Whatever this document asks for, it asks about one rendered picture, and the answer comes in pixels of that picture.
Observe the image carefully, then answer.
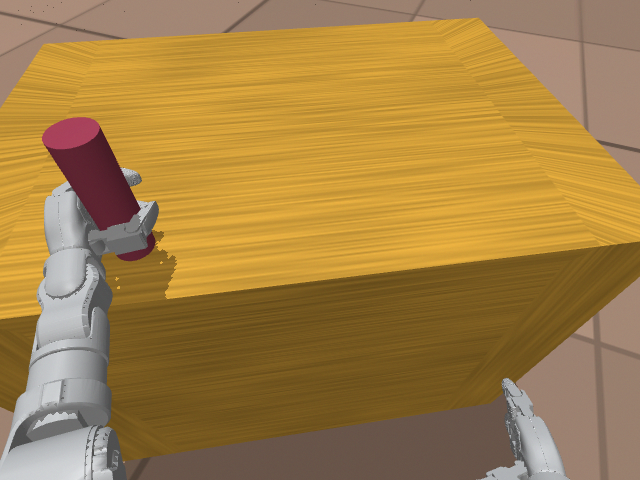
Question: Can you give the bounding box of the left robot hand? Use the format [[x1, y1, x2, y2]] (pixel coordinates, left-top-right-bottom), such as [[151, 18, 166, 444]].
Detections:
[[44, 167, 159, 261]]

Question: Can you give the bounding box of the left robot arm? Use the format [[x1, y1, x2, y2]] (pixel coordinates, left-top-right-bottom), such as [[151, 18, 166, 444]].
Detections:
[[0, 248, 127, 480]]

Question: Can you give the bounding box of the can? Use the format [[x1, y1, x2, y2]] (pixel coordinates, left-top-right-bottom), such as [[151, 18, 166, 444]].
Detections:
[[42, 117, 155, 261]]

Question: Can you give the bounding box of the right robot hand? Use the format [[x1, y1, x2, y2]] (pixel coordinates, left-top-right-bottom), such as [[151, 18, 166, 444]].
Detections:
[[480, 378, 566, 480]]

